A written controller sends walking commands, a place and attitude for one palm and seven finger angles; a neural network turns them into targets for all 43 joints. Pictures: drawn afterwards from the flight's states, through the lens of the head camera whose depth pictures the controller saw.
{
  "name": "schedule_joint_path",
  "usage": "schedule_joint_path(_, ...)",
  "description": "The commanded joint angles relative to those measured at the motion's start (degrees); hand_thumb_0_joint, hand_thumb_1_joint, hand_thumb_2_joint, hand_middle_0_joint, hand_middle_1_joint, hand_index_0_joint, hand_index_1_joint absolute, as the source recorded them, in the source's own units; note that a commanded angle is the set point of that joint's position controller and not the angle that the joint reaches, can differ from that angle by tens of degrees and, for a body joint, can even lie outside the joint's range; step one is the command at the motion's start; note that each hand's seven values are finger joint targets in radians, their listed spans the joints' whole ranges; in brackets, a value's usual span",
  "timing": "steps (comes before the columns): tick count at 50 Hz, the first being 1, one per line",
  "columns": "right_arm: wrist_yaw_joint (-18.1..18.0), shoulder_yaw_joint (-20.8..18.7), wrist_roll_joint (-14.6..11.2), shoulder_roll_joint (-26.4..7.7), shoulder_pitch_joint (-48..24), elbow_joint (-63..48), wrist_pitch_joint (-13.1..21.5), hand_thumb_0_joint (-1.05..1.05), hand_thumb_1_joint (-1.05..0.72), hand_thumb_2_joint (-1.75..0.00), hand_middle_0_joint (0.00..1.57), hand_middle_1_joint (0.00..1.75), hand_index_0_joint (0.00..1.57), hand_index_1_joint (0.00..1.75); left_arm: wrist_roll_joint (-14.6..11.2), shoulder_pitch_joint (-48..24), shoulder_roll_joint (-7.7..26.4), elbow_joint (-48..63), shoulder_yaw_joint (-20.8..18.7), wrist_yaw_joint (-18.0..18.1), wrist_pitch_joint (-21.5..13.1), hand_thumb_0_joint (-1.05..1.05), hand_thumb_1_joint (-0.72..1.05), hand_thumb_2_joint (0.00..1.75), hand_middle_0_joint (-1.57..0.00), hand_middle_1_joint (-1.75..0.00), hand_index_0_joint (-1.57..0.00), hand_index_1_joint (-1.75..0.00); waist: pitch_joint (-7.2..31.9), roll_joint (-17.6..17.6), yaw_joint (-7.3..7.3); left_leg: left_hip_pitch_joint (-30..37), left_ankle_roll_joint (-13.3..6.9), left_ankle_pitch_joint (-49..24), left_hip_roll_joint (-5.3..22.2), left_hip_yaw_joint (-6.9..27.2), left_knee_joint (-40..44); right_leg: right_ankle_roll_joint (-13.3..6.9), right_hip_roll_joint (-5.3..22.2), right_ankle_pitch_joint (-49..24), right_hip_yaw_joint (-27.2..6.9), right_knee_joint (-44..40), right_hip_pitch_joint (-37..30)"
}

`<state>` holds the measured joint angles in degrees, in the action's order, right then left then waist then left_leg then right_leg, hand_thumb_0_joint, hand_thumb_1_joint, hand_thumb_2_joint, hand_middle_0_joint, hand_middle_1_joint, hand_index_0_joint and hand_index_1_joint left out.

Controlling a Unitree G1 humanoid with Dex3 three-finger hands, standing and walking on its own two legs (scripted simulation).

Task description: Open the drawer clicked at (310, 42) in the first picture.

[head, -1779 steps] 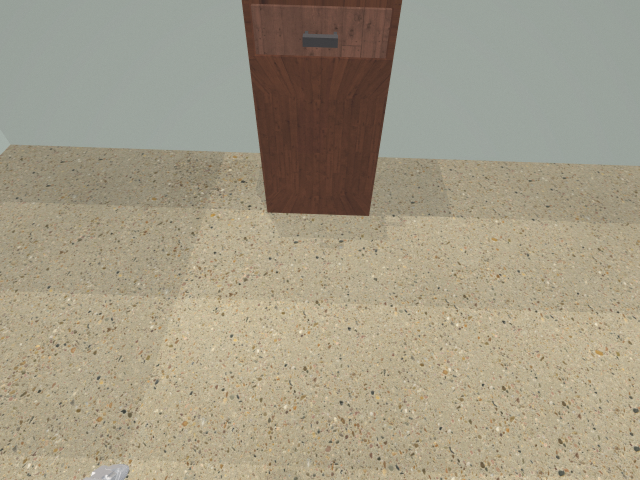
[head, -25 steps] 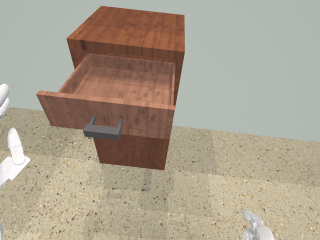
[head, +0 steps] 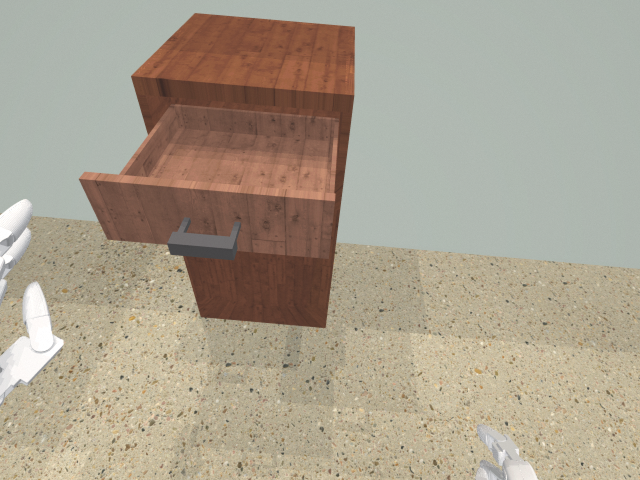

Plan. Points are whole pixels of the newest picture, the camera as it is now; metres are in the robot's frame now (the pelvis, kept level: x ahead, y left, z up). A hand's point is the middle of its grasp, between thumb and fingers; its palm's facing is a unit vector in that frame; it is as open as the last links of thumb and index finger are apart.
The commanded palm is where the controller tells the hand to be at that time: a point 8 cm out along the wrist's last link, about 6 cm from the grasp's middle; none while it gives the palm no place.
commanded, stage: stop stepping back and stand still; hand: left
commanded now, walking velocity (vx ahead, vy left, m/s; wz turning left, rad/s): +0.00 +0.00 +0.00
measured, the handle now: (207, 235) +0.49 +0.20 +0.01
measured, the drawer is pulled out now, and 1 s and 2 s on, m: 0.29 0.29 0.29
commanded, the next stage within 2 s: let the arm hang, fingers relaxed in 0.12 s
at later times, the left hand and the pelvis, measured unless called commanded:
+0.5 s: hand out of the picture +0.08 +0.17 -0.17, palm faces -0.06 -0.98 -0.18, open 7.3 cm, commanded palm none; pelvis +0.00 +0.00 +0.00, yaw +0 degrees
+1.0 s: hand out of the picture +0.00 +0.20 -0.16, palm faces +0.02 -0.97 -0.26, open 7.3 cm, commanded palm none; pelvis +0.00 +0.00 +0.01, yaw +0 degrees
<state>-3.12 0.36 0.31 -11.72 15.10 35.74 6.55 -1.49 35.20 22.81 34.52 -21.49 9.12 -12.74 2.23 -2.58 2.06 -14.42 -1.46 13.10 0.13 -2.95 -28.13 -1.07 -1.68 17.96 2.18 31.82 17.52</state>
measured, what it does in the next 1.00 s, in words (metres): stands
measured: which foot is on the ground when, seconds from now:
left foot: down 0.00-1.00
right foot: down 0.00-1.00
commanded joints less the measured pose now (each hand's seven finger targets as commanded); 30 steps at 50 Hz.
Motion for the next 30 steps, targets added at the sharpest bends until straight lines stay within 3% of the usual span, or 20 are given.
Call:
schedule_joint_path(1,-0.64,-2.12,-0.31,-7.13,-7.59,-8.55,3.93,0.00,-0.90,-0.90,0.20,0.30,0.20,0.30,0.03,-4.02,10.53,15.02,-8.38,1.64,-3.37,0.00,0.90,0.90,-0.20,-0.30,-0.20,-0.30,-2.11,9.53,-0.82,-11.38,-3.89,13.79,10.48,10.73,12.80,1.21,1.58,-2.83,-1.14,-2.29,-8.53)
schedule_joint_path(3,-0.56,-2.10,-0.55,-6.92,-7.13,-7.87,4.52,0.00,-0.90,-0.90,0.20,0.30,0.20,0.30,-0.23,-3.57,9.10,12.20,-7.55,1.40,-3.63,0.00,0.90,0.90,-0.20,-0.30,-0.20,-0.30,-2.08,5.75,-0.81,-10.49,-2.17,9.05,6.56,7.03,7.75,0.22,3.93,-5.55,-5.88,-7.82,-8.66)
schedule_joint_path(6,0.21,-2.79,-0.80,-6.72,-5.87,-7.32,3.88,0.00,-0.90,-0.90,0.20,0.30,0.20,0.30,-0.87,-2.59,8.89,10.68,-7.22,1.10,-3.72,0.00,0.90,0.90,-0.20,-0.30,-0.20,-0.30,-0.66,-1.33,-0.20,-4.99,-0.23,7.41,1.67,2.79,-4.93,-3.16,12.19,4.07,-19.70,-19.36,-1.95)
schedule_joint_path(7,0.50,-2.77,-0.99,-6.20,-5.78,-7.17,3.33,0.00,-0.90,-0.90,0.20,0.30,0.20,0.30,-0.76,-3.47,8.63,10.95,-6.60,1.09,-3.64,0.00,0.90,0.90,-0.20,-0.30,-0.20,-0.30,-0.25,-3.78,-0.08,-5.02,0.20,6.56,1.09,2.85,-7.03,-4.07,14.34,3.44,-21.15,-20.93,-3.00)
schedule_joint_path(8,0.68,-2.74,-0.89,-5.99,-5.69,-7.12,2.94,0.00,-0.90,-0.90,0.20,0.30,0.20,0.30,-0.66,-3.60,8.54,10.63,-6.69,1.13,-3.59,0.00,0.90,0.90,-0.20,-0.30,-0.20,-0.30,0.25,-4.48,-0.10,-4.56,0.26,5.24,1.16,2.82,-6.28,-4.59,14.83,0.12,-19.75,-20.39,-4.56)
schedule_joint_path(10,0.57,-2.59,-0.81,-6.14,-5.90,-7.37,2.72,0.00,-0.90,-0.90,0.20,0.30,0.20,0.30,-0.54,-2.94,8.25,11.19,-6.32,1.09,-3.47,0.00,0.90,0.90,-0.20,-0.30,-0.20,-0.30,1.54,-2.04,-0.29,-0.01,-0.02,1.95,1.51,3.11,-0.26,-3.71,12.38,-4.80,-14.46,-17.42,-5.24)
schedule_joint_path(11,4.82,-6.01,-0.08,-13.12,-5.74,7.58,6.36,0.00,-0.90,-0.90,0.20,0.30,0.20,0.30,4.96,-8.80,-1.08,-37.99,17.07,-5.99,4.77,0.00,0.90,0.90,-0.20,-0.30,-0.20,-0.30,1.13,1.05,3.09,2.85,-0.35,-10.66,5.35,7.07,-8.65,-3.25,11.72,-16.09,-4.79,-3.97,5.33)
schedule_joint_path(12,4.59,-5.98,-0.01,-13.80,-1.56,6.76,1.58,0.00,-0.90,-0.90,0.20,0.30,0.20,0.30,4.71,-7.77,-1.26,-39.89,14.24,-7.78,10.70,0.00,0.90,0.90,-0.20,-0.30,-0.20,-0.30,1.35,6.26,1.37,0.46,-1.37,-14.63,8.03,10.63,-2.97,-1.59,8.07,-15.29,-5.07,0.66,5.18)
schedule_joint_path(13,3.89,-4.86,-0.01,-11.12,-1.52,5.83,-0.87,0.00,-0.90,-0.90,0.20,0.30,0.20,0.30,3.97,-9.07,-3.52,-41.13,14.86,-8.16,12.13,0.00,0.90,0.90,-0.20,-0.30,-0.20,-0.30,1.42,6.06,-0.06,-3.33,-3.88,-15.65,10.27,13.80,-0.27,-0.39,4.69,-9.66,-2.50,5.66,4.18)
schedule_joint_path(14,3.39,-4.04,0.45,-10.98,-2.98,4.85,-1.92,0.00,-0.90,-0.90,0.20,0.30,0.20,0.30,3.79,-11.57,-3.98,-43.15,15.61,-8.50,12.69,0.00,0.90,0.90,-0.20,-0.30,-0.20,-0.30,0.40,5.69,-0.50,-6.86,-5.99,-17.07,12.24,16.70,2.22,0.29,3.15,-5.37,-2.13,9.28,2.82)
schedule_joint_path(15,3.03,-3.56,0.92,-11.44,-4.11,4.36,-2.43,0.00,-0.90,-0.90,0.20,0.30,0.20,0.30,3.69,-14.16,-3.13,-45.80,16.05,-8.59,12.90,0.00,0.90,0.90,-0.20,-0.30,-0.20,-0.30,-0.10,2.88,-0.95,-7.79,-7.02,-20.26,12.96,18.25,3.47,0.43,2.64,-1.31,-3.33,10.44,1.56)
schedule_joint_path(17,2.56,-2.98,1.28,-11.72,-5.34,4.70,-3.20,0.00,-0.90,-0.90,0.20,0.30,0.20,0.30,3.55,-16.40,-2.17,-53.36,16.71,-8.31,12.98,0.00,0.90,0.90,-0.20,-0.30,-0.20,-0.30,0.72,1.45,-2.22,-6.23,-6.72,-26.83,12.03,16.58,3.41,0.39,2.95,-2.70,-4.79,8.12,-1.94)
schedule_joint_path(18,2.35,-2.73,1.17,-11.51,-6.92,5.28,-3.78,0.00,-0.90,-0.90,0.20,0.30,0.20,0.30,3.60,-15.58,-1.31,-58.37,16.70,-8.24,12.98,0.00,0.90,0.90,-0.20,-0.30,-0.20,-0.30,2.00,0.82,-3.66,-6.69,-5.27,-25.73,9.76,13.28,1.59,0.29,3.82,-10.14,-5.71,3.93,-6.95)
schedule_joint_path(19,2.24,-2.50,0.81,-10.29,-7.39,6.19,-4.39,0.00,-0.90,-0.90,0.20,0.30,0.20,0.30,3.62,-15.38,0.07,-63.14,16.85,-8.18,12.94,0.00,0.90,0.90,-0.20,-0.30,-0.20,-0.30,2.08,-2.29,-4.14,-6.70,-2.74,-17.23,5.77,9.54,-0.82,-0.13,5.83,-17.96,-8.74,-1.47,-9.90)
schedule_joint_path(20,2.15,-2.22,0.34,-9.04,-6.55,7.63,-5.17,0.00,-0.90,-0.90,0.20,0.30,0.20,0.30,3.47,-16.66,1.54,-67.52,17.32,-8.17,12.76,0.00,0.90,0.90,-0.20,-0.30,-0.20,-0.30,2.10,-5.99,-3.17,-4.72,-0.68,-4.94,1.67,6.00,-2.88,-1.32,9.81,-19.48,-13.70,-7.30,-9.06)
schedule_joint_path(21,2.20,-2.15,0.17,-8.24,-4.74,9.14,-5.84,0.00,-0.90,-0.90,0.20,0.30,0.20,0.30,3.07,-19.25,2.39,-71.03,17.96,-8.09,12.59,0.00,0.90,0.90,-0.20,-0.30,-0.20,-0.30,1.67,-5.80,-1.70,-1.15,0.21,1.24,-0.02,4.66,-2.63,-3.36,11.87,-18.45,-15.13,-10.61,-6.63)
schedule_joint_path(22,2.24,-1.88,0.34,-7.38,-3.30,11.50,-6.27,0.00,-0.90,-0.90,0.20,0.30,0.20,0.30,2.72,-21.32,1.83,-74.45,18.62,-8.12,12.40,0.00,0.90,0.90,-0.20,-0.30,-0.20,-0.30,0.63,-1.57,-0.67,1.52,0.39,2.45,0.33,4.58,-1.04,-3.99,11.88,-15.38,-15.43,-11.86,-4.65)
schedule_joint_path(25,2.02,-1.13,0.30,-6.03,-2.58,16.23,-6.35,0.00,-0.90,-0.90,0.20,0.30,0.20,0.30,2.12,-21.99,-0.85,-83.00,19.84,-8.13,12.30,0.00,0.90,0.90,-0.20,-0.30,-0.20,-0.30,-1.96,7.45,-1.02,3.84,0.01,-3.61,3.35,6.70,5.42,-1.90,7.09,-9.28,-11.30,-12.51,-4.48)
schedule_joint_path(27,1.54,-1.27,0.47,-5.45,-1.76,18.37,-6.31,0.00,-0.90,-0.90,0.20,0.30,0.20,0.30,2.23,-20.03,-2.92,-87.20,19.25,-7.85,12.27,0.00,0.90,0.90,-0.20,-0.30,-0.20,-0.30,-1.31,11.28,-1.88,3.08,-0.30,-4.33,4.84,7.54,7.53,-1.68,6.25,-11.58,-9.32,-12.83,-8.41)
schedule_joint_path(30,1.30,-1.38,0.17,-5.15,0.27,21.44,-6.29,0.00,-0.90,-0.90,0.20,0.30,0.20,0.30,2.01,-19.11,-3.30,-91.97,19.72,-7.83,12.03,0.00,0.90,0.90,-0.20,-0.30,-0.20,-0.30,-0.80,8.33,-1.86,4.24,-0.21,-4.01,4.99,7.39,8.75,-2.06,6.47,-12.28,-8.67,-13.77,-9.72)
